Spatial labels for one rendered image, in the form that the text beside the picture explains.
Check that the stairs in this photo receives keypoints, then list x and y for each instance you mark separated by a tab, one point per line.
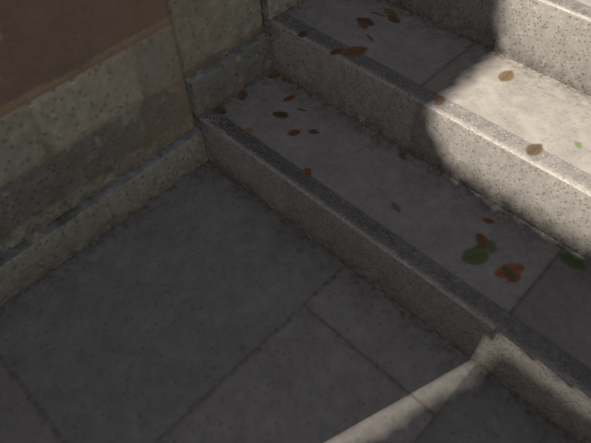
441	149

